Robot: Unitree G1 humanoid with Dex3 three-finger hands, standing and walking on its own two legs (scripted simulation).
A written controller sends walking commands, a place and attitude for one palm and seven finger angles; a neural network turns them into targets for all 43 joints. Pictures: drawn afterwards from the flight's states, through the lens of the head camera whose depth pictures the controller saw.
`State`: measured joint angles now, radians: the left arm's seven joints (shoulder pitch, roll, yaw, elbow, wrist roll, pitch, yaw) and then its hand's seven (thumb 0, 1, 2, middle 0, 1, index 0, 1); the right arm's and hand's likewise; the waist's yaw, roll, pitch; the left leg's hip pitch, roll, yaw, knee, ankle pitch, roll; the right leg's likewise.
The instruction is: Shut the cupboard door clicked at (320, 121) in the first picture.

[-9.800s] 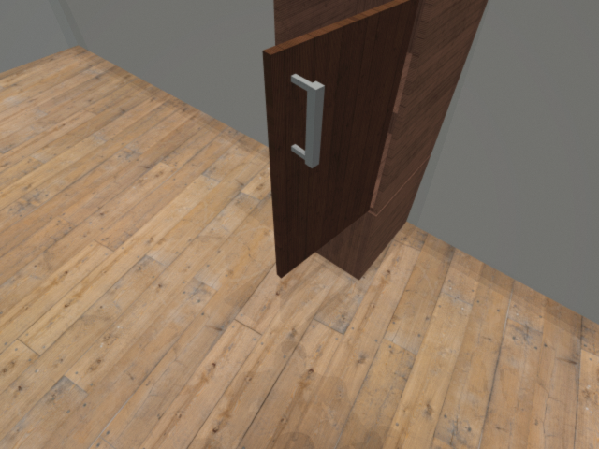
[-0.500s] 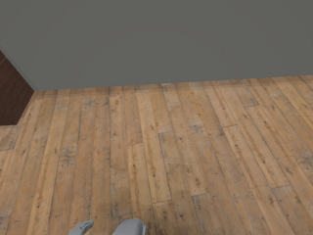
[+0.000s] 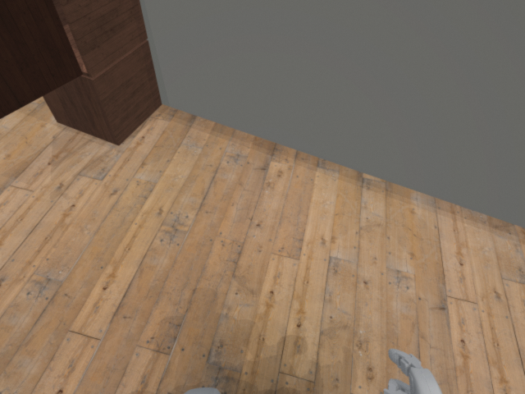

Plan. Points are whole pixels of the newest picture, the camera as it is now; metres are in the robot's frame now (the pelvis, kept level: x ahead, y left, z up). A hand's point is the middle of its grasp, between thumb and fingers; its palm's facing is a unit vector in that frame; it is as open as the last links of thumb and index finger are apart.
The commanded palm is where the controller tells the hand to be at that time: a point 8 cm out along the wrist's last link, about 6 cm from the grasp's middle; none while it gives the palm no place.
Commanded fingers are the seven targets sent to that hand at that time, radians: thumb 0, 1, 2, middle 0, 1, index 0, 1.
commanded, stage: walk to a spot facing it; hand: left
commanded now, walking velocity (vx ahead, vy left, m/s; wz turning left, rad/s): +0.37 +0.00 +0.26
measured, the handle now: out of the picture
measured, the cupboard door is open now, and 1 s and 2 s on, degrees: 82 82 82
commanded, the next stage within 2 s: turn to face it in 1.54 s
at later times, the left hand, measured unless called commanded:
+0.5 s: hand (207, 261) +0.37 +0.15 -0.15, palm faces +0.01 -0.98 -0.18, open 7.4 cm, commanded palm none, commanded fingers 0.00 0.90 0.90 -0.20 -0.30 -0.20 -0.30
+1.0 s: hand (210, 304) +0.29 +0.13 -0.16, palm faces +0.36 -0.93 -0.12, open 7.3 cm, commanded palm none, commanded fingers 0.00 0.90 0.90 -0.20 -0.30 -0.20 -0.30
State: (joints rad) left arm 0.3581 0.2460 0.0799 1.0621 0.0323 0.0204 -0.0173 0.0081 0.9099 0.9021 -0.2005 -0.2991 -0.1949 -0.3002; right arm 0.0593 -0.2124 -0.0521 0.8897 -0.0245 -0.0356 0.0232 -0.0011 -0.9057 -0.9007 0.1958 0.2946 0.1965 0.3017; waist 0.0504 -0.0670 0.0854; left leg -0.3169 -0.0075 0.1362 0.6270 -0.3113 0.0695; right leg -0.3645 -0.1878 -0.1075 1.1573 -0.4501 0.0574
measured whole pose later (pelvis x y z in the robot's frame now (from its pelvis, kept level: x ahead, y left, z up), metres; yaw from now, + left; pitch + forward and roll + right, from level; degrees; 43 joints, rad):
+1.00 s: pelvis +0.44 +0.03 +0.00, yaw +14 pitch +0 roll +0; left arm 0.48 0.11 0.02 1.20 0.02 -0.07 0.01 0.00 0.92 0.90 -0.20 -0.30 -0.19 -0.30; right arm 0.01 -0.18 -0.05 1.00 -0.03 -0.04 0.03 0.00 -0.91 -0.90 0.19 0.29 0.19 0.30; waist 0.06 -0.03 0.07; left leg -0.41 0.01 0.14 0.56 -0.17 0.06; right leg 0.06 -0.09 -0.26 0.49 -0.48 0.03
